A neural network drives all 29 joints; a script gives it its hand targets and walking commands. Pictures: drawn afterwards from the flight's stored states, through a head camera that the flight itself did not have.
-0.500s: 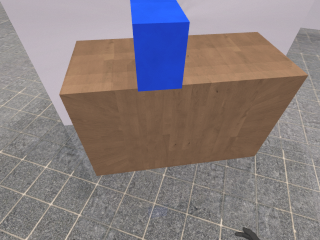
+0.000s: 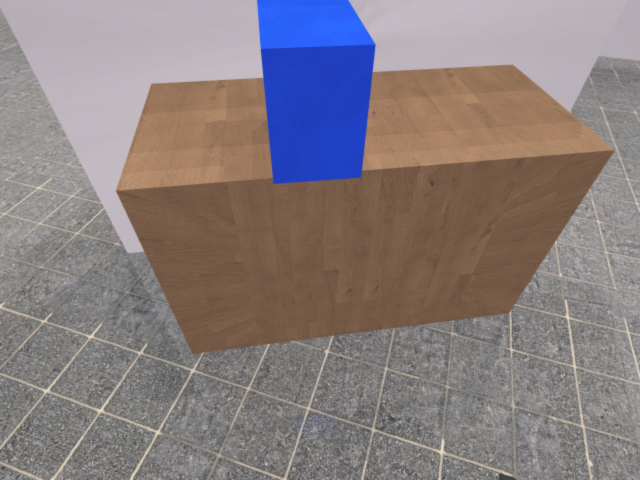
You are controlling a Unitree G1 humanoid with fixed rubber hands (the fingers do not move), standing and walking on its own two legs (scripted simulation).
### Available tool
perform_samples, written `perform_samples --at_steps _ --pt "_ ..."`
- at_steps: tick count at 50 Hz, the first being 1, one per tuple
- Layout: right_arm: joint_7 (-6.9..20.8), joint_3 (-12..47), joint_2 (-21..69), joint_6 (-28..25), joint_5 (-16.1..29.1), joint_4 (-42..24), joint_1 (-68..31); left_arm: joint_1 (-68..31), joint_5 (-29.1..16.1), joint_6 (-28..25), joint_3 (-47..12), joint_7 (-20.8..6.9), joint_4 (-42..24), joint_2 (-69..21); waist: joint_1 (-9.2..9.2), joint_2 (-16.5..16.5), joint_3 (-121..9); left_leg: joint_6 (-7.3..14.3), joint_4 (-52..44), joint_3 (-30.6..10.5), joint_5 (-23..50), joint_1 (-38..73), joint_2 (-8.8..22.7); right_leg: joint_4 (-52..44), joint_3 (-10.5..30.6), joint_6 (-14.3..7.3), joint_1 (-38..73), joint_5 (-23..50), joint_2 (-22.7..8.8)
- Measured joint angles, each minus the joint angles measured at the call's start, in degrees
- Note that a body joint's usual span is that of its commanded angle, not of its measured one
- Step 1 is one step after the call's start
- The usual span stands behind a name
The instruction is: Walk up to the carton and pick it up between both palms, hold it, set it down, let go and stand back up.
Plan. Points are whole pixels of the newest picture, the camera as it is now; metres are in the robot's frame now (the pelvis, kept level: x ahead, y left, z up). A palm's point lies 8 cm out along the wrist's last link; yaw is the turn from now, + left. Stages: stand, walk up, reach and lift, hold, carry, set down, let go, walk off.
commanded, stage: walk up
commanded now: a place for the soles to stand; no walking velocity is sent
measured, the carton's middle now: (310, 89) +0.86 +0.02 +0.09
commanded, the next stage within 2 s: none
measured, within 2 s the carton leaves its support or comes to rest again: neither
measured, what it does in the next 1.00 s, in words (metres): walks ahead: left foot, then right foot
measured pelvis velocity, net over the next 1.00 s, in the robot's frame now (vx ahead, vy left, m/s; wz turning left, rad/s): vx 0.23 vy -0.04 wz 0.00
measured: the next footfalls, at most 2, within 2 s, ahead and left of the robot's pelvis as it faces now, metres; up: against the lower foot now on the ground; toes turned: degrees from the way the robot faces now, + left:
left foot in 0.50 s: +0.25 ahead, +0.11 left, +0.00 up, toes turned +0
right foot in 0.90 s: +0.38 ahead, -0.13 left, +0.00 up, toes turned -1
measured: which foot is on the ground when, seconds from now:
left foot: down 0.00-0.12, up 0.14-0.48, down 0.50-0.94, up 0.96-1.00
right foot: down 0.00-0.54, up 0.56-0.88, down 0.90-1.00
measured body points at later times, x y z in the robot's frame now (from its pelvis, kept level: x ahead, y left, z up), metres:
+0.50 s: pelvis +0.13 +0.00 +0.00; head +0.12 -0.01 +0.45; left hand +0.14 +0.30 -0.12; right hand +0.23 -0.29 -0.12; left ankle +0.20 +0.11 -0.71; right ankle +0.01 -0.12 -0.71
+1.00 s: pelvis +0.23 -0.04 -0.01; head +0.23 -0.05 +0.44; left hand +0.34 +0.25 -0.11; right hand +0.29 -0.33 -0.13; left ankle +0.20 +0.11 -0.67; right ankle +0.34 -0.13 -0.71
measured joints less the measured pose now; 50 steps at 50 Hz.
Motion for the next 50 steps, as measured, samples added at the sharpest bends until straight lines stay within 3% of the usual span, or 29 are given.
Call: perform_samples --at_steps 3,6,11,14,18,24,25,26,30,33,39,45,47,50 --pt "0.0 -0.2 -0.9 -0.6 0.0 0.0 1.6 0.0 0.0 -0.8 0.3 -0.1 -0.4 2.1 0.0 -0.7 0.0 0.0 -0.5 0.0 0.0 0.0 0.0 1.2 0.0 0.0 -2.3 -0.8 0.0" --pt "0.0 -0.4 -2.3 -0.6 0.0 0.2 2.6 0.1 0.0 -2.4 0.7 -0.1 -0.6 3.2 0.03 -0.5 0.0 0.0 -0.4 -0.2 -0.6 0.0 0.3 -0.5 -0.3 -0.7 -2.4 6.5 0.3" --pt "0.0 -0.6 -3.8 -0.1 0.0 0.3 2.7 4.3 0.0 -3.8 0.7 -0.1 -0.7 3.2 0.09 0.3 0.7 0.0 17.4 -0.5 -0.4 -2.2 0.0 -2.5 -0.5 -2.4 4.4 3.3 0.5" --pt "0.0 -0.6 -4.2 -0.1 0.0 0.3 2.7 7.3 0.0 -3.8 0.7 -0.1 -0.7 3.2 0.06 1.0 0.7 0.0 20.2 -0.5 -0.2 -3.0 0.0 -5.3 -0.5 -2.4 8.9 2.9 0.5" --pt "0.1 -0.6 -4.2 -0.1 0.0 0.3 2.7 10.2 0.0 -3.8 0.7 -0.1 -0.7 3.2 0.03 1.8 0.7 0.0 16.3 -0.6 0.9 -3.2 0.0 -8.5 -0.5 -2.4 13.7 2.3 0.8" --pt "0.4 -0.6 -4.3 -0.1 0.0 0.3 2.7 12.2 0.0 -3.6 0.7 -0.1 -0.8 3.2 0.13 1.9 0.8 0.0 0.7 -0.6 0.9 -3.2 0.0 -10.1 -0.6 -1.5 17.8 -0.6 1.0" --pt "0.4 -0.6 -4.3 -0.2 0.0 0.3 2.7 12.2 0.0 -3.3 0.7 -0.1 -1.0 3.3 0.14 1.8 0.8 0.0 -1.5 -0.5 4.8 -3.1 0.0 -9.5 -0.6 -1.4 18.0 -1.5 0.9" --pt "0.4 -0.6 -4.2 -0.6 0.0 0.3 2.7 12.0 0.0 -3.0 0.7 -0.1 -1.2 3.4 0.1 1.0 1.0 0.0 -1.4 -0.1 8.6 -3.0 -0.4 -7.1 -0.6 -1.4 17.4 -2.2 0.3" --pt "0.4 -0.6 -4.3 -2.0 0.0 0.3 4.0 8.9 0.0 -2.2 0.7 -0.1 -2.4 3.5 0.02 -0.2 1.4 0.2 -0.2 0.4 5.1 -2.2 -0.7 17.7 -0.7 -1.4 4.4 1.5 -0.1" --pt "0.4 -0.6 -4.2 -2.1 0.0 0.3 5.2 5.6 0.0 -2.3 0.7 -0.1 -4.3 3.7 0.08 -1.3 1.4 0.4 -2.9 0.3 5.6 -1.4 -0.8 22.5 -0.6 -1.4 -5.3 4.4 -0.2" --pt "0.4 -0.6 -4.2 -2.6 0.0 0.3 6.1 0.5 0.0 -2.2 0.7 -0.2 -6.5 3.7 0.13 -2.9 1.3 0.3 -4.3 0.3 5.1 -1.2 -0.8 10.9 -0.5 -1.4 -15.5 6.9 -1.1" --pt "0.4 -0.6 -4.2 -3.0 0.0 0.3 6.1 -0.9 0.0 -2.2 0.7 -0.8 -6.9 3.7 0.16 -3.0 1.2 -1.3 -1.1 0.4 1.3 -1.1 -0.8 -3.1 -0.5 -1.4 -13.0 13.5 -1.5" --pt "0.4 -0.6 -4.3 -3.0 0.0 0.3 5.9 -0.7 0.0 -2.3 0.7 -0.8 -6.5 3.7 0.15 -2.2 2.1 -1.1 2.8 0.0 -0.7 -1.0 -0.3 -2.9 -1.0 -1.6 -11.8 19.1 -1.1" --pt "0.4 -0.6 -4.4 -2.0 0.0 0.4 5.8 0.4 0.0 -2.3 0.7 -0.9 -5.4 3.7 0.19 -1.3 2.9 -1.1 17.3 -0.2 -1.5 -3.6 -0.4 -0.6 -1.5 -2.2 -9.3 15.8 -0.9"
